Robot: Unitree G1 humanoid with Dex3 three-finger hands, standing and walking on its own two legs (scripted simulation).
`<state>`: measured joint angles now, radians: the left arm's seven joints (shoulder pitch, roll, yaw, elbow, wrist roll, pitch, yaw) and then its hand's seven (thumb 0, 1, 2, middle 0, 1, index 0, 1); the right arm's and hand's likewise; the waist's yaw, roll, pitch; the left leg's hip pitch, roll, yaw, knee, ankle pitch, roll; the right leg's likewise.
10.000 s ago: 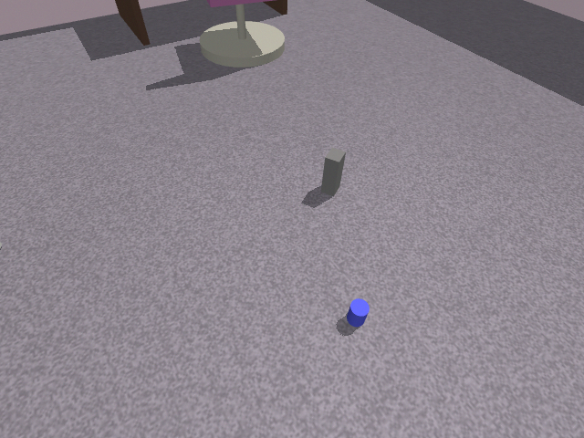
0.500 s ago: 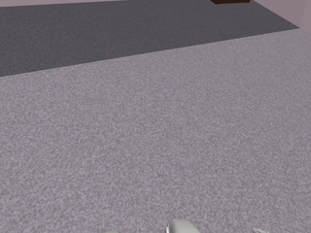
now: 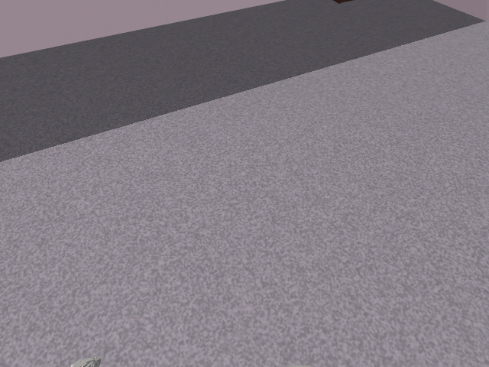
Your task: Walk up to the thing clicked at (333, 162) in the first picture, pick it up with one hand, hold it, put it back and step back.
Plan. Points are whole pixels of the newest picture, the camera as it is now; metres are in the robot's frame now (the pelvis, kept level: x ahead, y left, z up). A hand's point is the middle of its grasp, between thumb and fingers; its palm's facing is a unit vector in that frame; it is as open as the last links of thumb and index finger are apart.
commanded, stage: walk up
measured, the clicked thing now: out of the picture -0.68 +1.20 -0.66
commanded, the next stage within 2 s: stand in 0.98 s
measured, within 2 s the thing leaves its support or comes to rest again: neither
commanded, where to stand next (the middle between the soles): +0.08 -0.01 m, yaw +2 degrees
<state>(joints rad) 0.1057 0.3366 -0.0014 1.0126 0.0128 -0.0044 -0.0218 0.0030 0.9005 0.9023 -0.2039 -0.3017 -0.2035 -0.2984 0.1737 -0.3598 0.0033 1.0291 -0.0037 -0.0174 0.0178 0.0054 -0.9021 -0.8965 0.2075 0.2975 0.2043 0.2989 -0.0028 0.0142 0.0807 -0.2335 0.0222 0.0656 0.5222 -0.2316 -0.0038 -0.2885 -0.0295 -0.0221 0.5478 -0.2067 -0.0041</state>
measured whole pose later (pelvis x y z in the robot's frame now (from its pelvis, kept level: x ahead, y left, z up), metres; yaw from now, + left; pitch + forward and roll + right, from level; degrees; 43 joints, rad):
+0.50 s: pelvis +0.03 +0.00 +0.01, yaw +1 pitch -2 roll +0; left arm 0.10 0.35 0.01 1.17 0.00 0.00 -0.02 0.00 0.90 0.90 -0.20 -0.30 -0.20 -0.30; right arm 0.10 -0.36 0.00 1.15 -0.01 -0.04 0.01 0.01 -0.90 -0.90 0.21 0.30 0.20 0.30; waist 0.01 0.00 0.05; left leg -0.14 0.03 0.05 0.36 -0.19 -0.01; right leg -0.17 -0.02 -0.05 0.34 -0.14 0.00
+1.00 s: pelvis +0.04 +0.00 +0.02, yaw +1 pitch -2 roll +0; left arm 0.08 0.33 0.01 1.17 0.01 -0.01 -0.01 0.00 0.90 0.90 -0.20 -0.30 -0.20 -0.30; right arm 0.07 -0.35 -0.01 1.15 -0.01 -0.02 0.01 0.00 -0.90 -0.90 0.21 0.30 0.20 0.30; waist 0.01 -0.01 0.04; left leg -0.09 0.02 0.04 0.30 -0.17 -0.01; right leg -0.12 -0.02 -0.05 0.30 -0.14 0.00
